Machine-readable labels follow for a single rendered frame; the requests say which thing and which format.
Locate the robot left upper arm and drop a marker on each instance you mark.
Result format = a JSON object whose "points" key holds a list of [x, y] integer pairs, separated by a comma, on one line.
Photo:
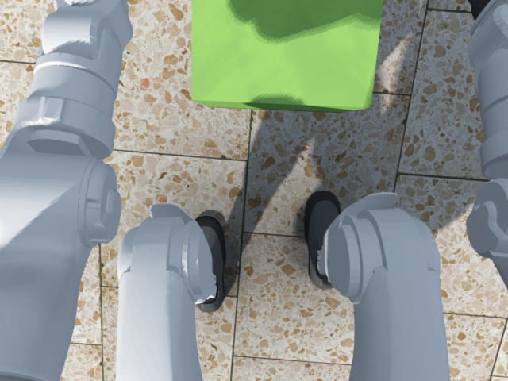
{"points": [[53, 210]]}

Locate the robot right hand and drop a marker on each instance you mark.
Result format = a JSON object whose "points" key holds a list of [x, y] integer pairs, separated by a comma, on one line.
{"points": [[477, 6]]}

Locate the left robot foot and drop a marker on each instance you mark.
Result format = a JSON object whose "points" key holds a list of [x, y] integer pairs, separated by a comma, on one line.
{"points": [[214, 234]]}

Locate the robot left forearm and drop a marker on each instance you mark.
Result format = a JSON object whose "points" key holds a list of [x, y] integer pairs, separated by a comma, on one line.
{"points": [[71, 102]]}

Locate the robot right upper arm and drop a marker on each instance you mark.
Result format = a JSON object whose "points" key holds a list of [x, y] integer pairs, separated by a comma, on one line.
{"points": [[487, 224]]}

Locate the robot right forearm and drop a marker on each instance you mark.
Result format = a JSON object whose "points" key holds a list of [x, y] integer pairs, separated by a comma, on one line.
{"points": [[488, 52]]}

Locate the robot right shin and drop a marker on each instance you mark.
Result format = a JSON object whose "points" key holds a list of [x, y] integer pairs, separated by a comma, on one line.
{"points": [[376, 201]]}

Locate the carton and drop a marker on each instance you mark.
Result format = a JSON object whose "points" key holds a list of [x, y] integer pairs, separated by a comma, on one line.
{"points": [[296, 55]]}

